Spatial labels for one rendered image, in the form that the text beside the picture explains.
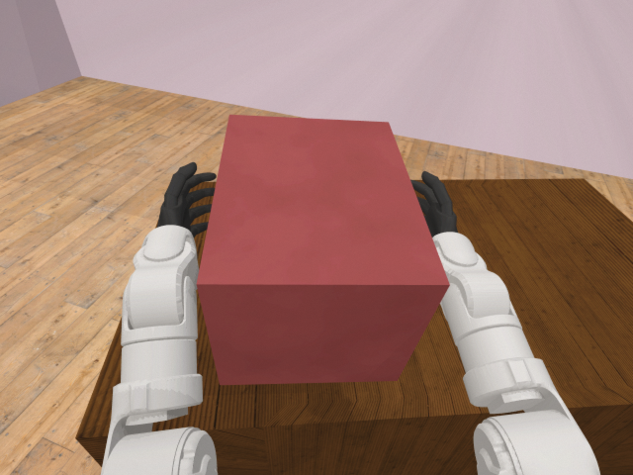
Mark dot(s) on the robot left hand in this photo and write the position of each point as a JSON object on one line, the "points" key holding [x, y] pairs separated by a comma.
{"points": [[177, 199]]}

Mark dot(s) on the carton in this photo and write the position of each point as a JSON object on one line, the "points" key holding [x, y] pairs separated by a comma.
{"points": [[318, 265]]}

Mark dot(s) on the right robot forearm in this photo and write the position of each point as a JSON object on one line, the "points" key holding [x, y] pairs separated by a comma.
{"points": [[501, 371]]}

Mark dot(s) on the robot right hand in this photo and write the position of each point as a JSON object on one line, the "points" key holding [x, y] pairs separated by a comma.
{"points": [[438, 207]]}

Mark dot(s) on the left robot forearm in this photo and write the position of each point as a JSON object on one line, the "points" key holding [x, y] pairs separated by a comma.
{"points": [[159, 379]]}

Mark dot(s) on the right robot upper arm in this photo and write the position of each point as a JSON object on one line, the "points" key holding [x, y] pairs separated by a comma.
{"points": [[534, 443]]}

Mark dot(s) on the left robot upper arm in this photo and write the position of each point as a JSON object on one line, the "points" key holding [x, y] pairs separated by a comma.
{"points": [[179, 451]]}

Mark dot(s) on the pedestal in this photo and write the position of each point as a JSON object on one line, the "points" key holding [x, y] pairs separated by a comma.
{"points": [[565, 255]]}

